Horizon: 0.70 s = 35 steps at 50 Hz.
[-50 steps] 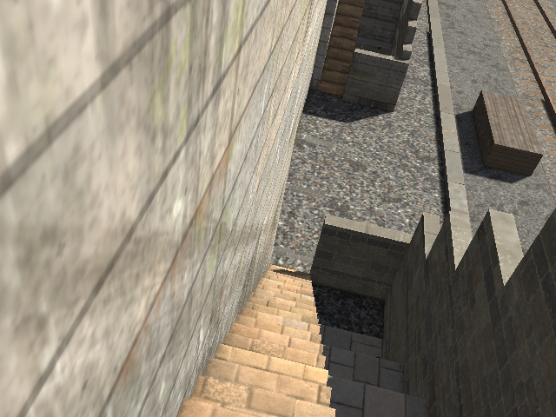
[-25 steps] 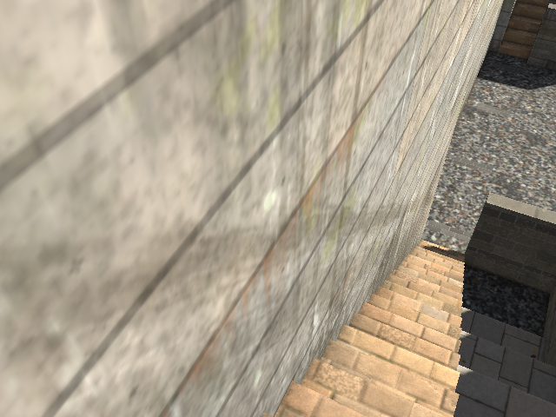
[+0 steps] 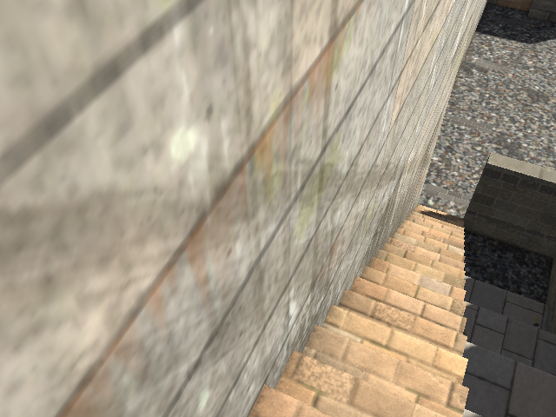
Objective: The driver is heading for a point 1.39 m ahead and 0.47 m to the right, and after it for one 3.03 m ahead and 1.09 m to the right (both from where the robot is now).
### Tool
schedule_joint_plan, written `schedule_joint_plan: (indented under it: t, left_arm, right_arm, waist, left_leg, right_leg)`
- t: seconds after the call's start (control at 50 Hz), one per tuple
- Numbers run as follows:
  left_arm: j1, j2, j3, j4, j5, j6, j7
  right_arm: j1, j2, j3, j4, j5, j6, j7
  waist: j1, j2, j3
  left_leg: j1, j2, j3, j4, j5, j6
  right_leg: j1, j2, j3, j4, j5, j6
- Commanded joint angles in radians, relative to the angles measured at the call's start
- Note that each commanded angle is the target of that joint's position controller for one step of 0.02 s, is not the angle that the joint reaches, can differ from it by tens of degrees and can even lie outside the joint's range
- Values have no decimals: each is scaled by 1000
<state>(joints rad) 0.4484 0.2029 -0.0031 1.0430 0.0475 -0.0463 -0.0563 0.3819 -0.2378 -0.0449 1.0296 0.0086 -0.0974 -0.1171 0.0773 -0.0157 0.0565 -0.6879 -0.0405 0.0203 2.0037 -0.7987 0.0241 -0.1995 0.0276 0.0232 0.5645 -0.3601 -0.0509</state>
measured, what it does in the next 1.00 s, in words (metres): goes down: left foot, then left foot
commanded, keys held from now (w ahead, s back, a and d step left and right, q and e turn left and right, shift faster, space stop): shift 0.62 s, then e+shift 0.38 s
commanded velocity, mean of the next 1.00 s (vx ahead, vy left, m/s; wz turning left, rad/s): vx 0.03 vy -0.01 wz -0.19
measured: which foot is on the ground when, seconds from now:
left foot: up 0.00-0.16, down 0.18-0.30, up 0.32-0.40, down 0.42-0.88, up 0.90-0.98, down 1.00-1.00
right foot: down 0.00-0.70, up 0.72-1.00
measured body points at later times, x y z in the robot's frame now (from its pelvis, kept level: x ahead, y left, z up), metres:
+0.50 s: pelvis +0.15 -0.01 -0.01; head +0.15 +0.01 +0.44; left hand +0.17 +0.26 -0.17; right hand +0.23 -0.27 -0.14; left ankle +0.23 +0.12 -0.74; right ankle -0.03 -0.09 -0.73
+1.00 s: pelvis +0.35 -0.03 -0.21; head +0.38 -0.08 +0.24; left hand +0.49 +0.19 -0.31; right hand +0.25 -0.33 -0.34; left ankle +0.43 +0.16 -0.91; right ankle +0.45 -0.13 -0.90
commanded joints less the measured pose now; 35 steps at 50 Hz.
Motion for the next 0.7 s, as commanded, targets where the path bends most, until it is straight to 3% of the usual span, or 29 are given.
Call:
schedule_joint_plan:
  t: [0.02, 0.04, 0.06, 0.08, 0.1, 0.12, 0.14, 0.16, 0.18, 0.2, 0.22, 0.24, 0.26, 0.28, 0.3, 0.32, 0.34, 0.38, 0.4, 0.42, 0.44, 0.46, 0.48, 0.54, 0.56, 0.62, 0.66, 0.68, 0.7]
  left_arm:
    - [133, 226, 40, 26, 10, -31, 29]
    - [-78, 185, 22, -8, 19, -34, 49]
    - [-260, 101, -13, -44, -18, -35, 49]
    - [-205, 55, -35, -22, -41, -28, 39]
    - [-191, 111, -24, 1, -38, -25, 30]
    - [-183, 156, -20, 18, -55, -18, 39]
    - [-163, 174, -15, 33, -53, -32, 44]
    - [-157, 166, -15, 43, -51, -21, 50]
    - [-158, 159, -11, 29, -18, -12, 52]
    - [-45, 85, -20, 35, -16, 14, 48]
    - [61, 13, -44, 48, -14, 43, 53]
    - [90, 46, -47, 72, 10, 60, 58]
    - [39, 110, -40, 71, 16, 57, 59]
    - [75, 139, -28, 76, 22, 42, 50]
    - [59, 174, -18, 87, 17, 28, 47]
    - [2, 181, -20, 88, 11, 8, 56]
    - [-39, 209, -12, 73, 15, -5, 65]
    - [-124, 189, -11, 51, 18, -18, 75]
    - [-251, 141, -28, 25, 8, -7, 76]
    - [-295, 138, -22, 8, -10, -11, 81]
    - [-306, 121, -29, 22, -26, -11, 71]
    - [-281, 95, -41, 20, -39, -11, 58]
    - [-282, 129, -35, 24, -28, -9, 57]
    - [-203, 208, -12, 57, -10, -7, 64]
    - [-257, 229, 1, 33, -7, -16, 58]
    - [-295, 244, 9, 0, -9, -28, 56]
    - [-296, 295, 27, -14, -22, -27, 63]
    - [-319, 320, 39, -34, -23, -18, 68]
    - [-398, 346, 58, -76, -44, -8, 65]
  right_arm:
    - [229, -17, -2, 12, -52, 25, 17]
    - [114, -22, 14, -46, -28, 47, 12]
    - [32, -43, 19, -56, -27, 72, 15]
    - [6, -50, 21, -9, -45, 81, 26]
    - [86, -27, 30, 45, -40, 95, 38]
    - [147, -29, 31, 96, -25, 113, 47]
    - [137, -64, 27, 93, -28, 104, 39]
    - [123, -87, 27, 91, -18, 80, 33]
    - [73, -136, 28, 95, -17, 53, 28]
    - [52, -157, 26, 94, -14, 12, 34]
    - [-31, -111, 47, 75, -4, -1, 43]
    - [-105, -81, 52, 56, 17, -10, 53]
    - [-171, -78, 47, 39, 34, -10, 68]
    - [-259, -97, 36, 1, 41, -19, 70]
    - [-326, -102, 25, -19, 57, -18, 68]
    - [-342, -109, 16, -39, 49, -24, 64]
    - [-306, -104, 13, -47, 38, -38, 63]
    - [-190, -94, 8, -28, 40, -57, 71]
    - [-121, -46, 16, -18, 64, -42, 54]
    - [-93, -37, 20, -23, 54, -37, 52]
    - [-132, -44, 21, -38, 51, -31, 55]
    - [-175, -56, 17, -46, 42, -26, 52]
    - [-175, -66, 13, -52, 29, -21, 54]
    - [-137, -79, 9, -50, 29, -33, 50]
    - [-79, -90, 4, -29, 27, -29, 49]
    - [-64, -102, -15, -17, 22, -30, 48]
    - [-71, -129, -21, -16, 16, -43, 56]
    - [-25, -150, -30, -1, 14, -47, 50]
    - [45, -191, -48, 10, 27, -48, 46]
  waist:
    - [-78, -3, -67]
    - [-126, -119, 13]
    - [-196, -47, 113]
    - [-169, 24, 79]
    - [-176, -94, 12]
    - [-191, -94, -20]
    - [-175, -99, 14]
    - [-154, -109, 58]
    - [-116, -81, 103]
    - [-47, 76, 146]
    - [25, 245, 76]
    - [59, 195, 73]
    - [57, 121, 38]
    - [110, 87, 50]
    - [136, -49, 63]
    - [108, -132, 108]
    - [83, -123, 96]
    - [25, -74, 24]
    - [-34, -96, -73]
    - [-50, -78, -69]
    - [-46, -65, -68]
    - [-12, 0, -46]
    - [-18, 9, -14]
    - [-17, 15, 35]
    - [-39, -10, 61]
    - [-60, -11, 20]
    - [-75, 32, -12]
    - [-111, 54, -34]
    - [-160, 87, -54]
  left_leg:
    - [-359, 74, -76, -63, 245, 8]
    - [-229, 170, -215, -428, 387, -46]
    - [46, 217, -215, -867, 640, -79]
    - [323, 139, -67, -1055, 783, -58]
    - [547, 86, -20, -1005, 858, -35]
    - [663, 56, 16, -988, 887, -21]
    - [541, 128, -98, -1089, 931, -2]
    - [441, 143, -110, -1210, 879, -10]
    - [418, 139, -92, -1357, 818, -30]
    - [434, 176, -84, -1514, 1014, -9]
    - [362, 238, -217, -1663, 1234, 21]
    - [305, 191, -185, -1724, 1303, 22]
    - [371, 127, -86, -1786, 1370, -50]
    - [328, 67, 6, -1673, 1333, -87]
    - [204, 18, 50, -1507, 980, -83]
    - [-31, 6, 35, -1405, 640, -64]
    - [-103, 26, -13, -1405, 639, -58]
    - [35, 76, -82, -1496, 756, -56]
    - [261, 77, -73, -1538, 800, -73]
    - [390, 105, -107, -1602, 1029, -72]
    - [447, 99, -97, -1624, 1064, -68]
    - [408, 55, -43, -1609, 998, -76]
    - [346, 40, -30, -1602, 927, -72]
    - [233, 12, 5, -1601, 903, -58]
    - [238, 15, -2, -1581, 879, -67]
    - [308, -5, 11, -1604, 896, -63]
    - [382, -9, 24, -1680, 963, -44]
    - [497, 18, -6, -1721, 1056, -35]
    - [663, 53, -19, -1753, 1242, -47]
  right_leg:
    - [254, -407, 333, 6, 1330, -227]
    - [-37, -479, 463, -72, 949, -299]
    - [-338, -365, 351, -147, 694, -218]
    - [-417, -205, 173, -133, 792, -121]
    - [-446, -186, 153, -77, 920, -71]
    - [-460, -176, 119, -38, 919, -43]
    - [-337, -186, 179, -25, 736, -38]
    - [-209, -188, 205, -4, 711, -44]
    - [-132, -178, 199, 1, 699, -27]
    - [-102, -101, 166, 64, 569, 7]
    - [23, -34, 79, 72, 320, 43]
    - [131, -18, 24, 35, 217, 52]
    - [193, -24, 14, -91, 161, 29]
    - [285, 21, -29, -209, 158, 10]
    - [382, -50, 54, -282, 323, -28]
    - [523, -133, 134, -262, 589, -51]
    - [571, -181, 126, -212, 731, -73]
    - [495, -195, 101, -199, 659, -73]
    - [396, -150, 64, -187, 635, -62]
    - [299, -119, 42, -187, 522, -41]
    - [252, -116, 60, -199, 535, -40]
    - [264, -89, 64, -238, 572, -36]
    - [316, -85, 61, -245, 617, -34]
    - [433, -113, 50, -209, 798, -18]
    - [400, -118, 44, -214, 806, -4]
    - [394, -130, 41, -175, 889, 8]
    - [394, -126, 76, -61, 1060, 27]
    - [319, -101, 85, 44, 991, 42]
    - [176, -63, 106, 171, 927, 71]
Next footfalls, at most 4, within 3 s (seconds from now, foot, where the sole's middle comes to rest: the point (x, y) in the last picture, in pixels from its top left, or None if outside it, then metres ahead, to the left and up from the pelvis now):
0.18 left None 0.19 0.11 -0.77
0.42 left None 0.26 0.13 -0.79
1.00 left None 0.49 0.16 -0.96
1.10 right None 0.52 -0.15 -1.18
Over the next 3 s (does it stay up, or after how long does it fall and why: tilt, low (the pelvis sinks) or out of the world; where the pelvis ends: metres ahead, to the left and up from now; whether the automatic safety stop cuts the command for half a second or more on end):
falls after 2.18 s (tilt)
